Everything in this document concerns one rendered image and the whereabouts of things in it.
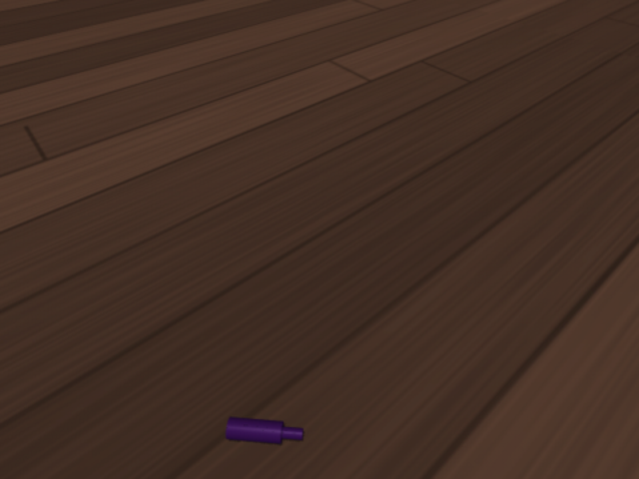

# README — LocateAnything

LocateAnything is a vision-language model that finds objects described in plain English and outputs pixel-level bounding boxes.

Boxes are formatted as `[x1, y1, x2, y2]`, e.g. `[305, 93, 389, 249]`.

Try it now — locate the bottle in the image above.
[226, 417, 304, 444]

